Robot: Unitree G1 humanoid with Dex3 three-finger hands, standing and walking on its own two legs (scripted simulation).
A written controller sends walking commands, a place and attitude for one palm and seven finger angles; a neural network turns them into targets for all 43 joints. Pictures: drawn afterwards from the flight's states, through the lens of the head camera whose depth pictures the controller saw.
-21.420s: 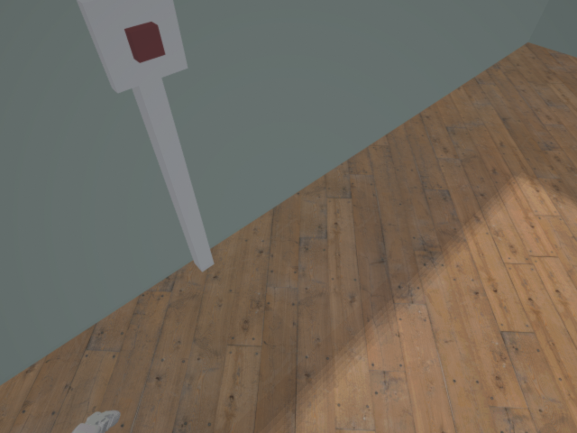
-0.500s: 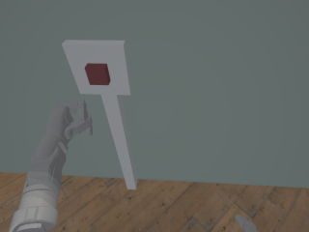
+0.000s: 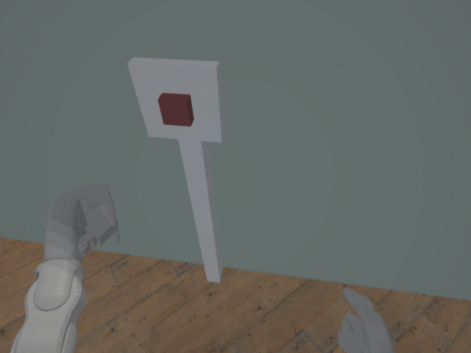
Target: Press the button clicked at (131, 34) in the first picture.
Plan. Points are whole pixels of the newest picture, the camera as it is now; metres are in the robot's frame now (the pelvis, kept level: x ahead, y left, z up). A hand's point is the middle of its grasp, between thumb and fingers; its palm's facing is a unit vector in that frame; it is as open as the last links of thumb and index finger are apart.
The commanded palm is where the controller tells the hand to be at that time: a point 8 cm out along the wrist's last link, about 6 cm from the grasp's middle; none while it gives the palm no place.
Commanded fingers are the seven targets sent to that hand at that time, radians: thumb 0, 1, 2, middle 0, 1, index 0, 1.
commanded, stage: draw the hand back to the body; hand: left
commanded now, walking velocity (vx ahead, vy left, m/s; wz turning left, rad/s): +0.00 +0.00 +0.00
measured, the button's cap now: (177, 109) +0.54 +0.19 +0.15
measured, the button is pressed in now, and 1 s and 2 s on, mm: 0 0 0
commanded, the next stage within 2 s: step back with the hand held close in 0.70 s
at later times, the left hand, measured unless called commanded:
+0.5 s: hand (69, 246) +0.20 +0.24 +0.16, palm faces +0.39 -0.83 -0.39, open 3.1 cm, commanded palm +0.15 +0.28 +0.17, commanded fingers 0.00 0.90 0.90 -1.30 -1.50 -1.30 -1.50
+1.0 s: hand (71, 238) +0.21 +0.25 +0.16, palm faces +0.36 -0.82 -0.45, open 3.1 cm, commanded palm +0.15 +0.28 +0.17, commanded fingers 0.00 0.90 0.90 -1.30 -1.50 -1.30 -1.50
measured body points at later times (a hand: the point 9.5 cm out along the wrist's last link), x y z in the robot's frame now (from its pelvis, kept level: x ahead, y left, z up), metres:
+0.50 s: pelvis +0.03 +0.00 +0.00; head +0.00 -0.02 +0.45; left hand +0.17 +0.28 +0.18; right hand +0.22 -0.22 -0.08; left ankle +0.02 +0.10 -0.74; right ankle -0.01 -0.10 -0.74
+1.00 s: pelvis +0.01 +0.00 +0.00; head +0.01 -0.02 +0.45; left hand +0.18 +0.29 +0.18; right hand +0.19 -0.23 -0.09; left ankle +0.02 +0.10 -0.74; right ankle -0.01 -0.10 -0.74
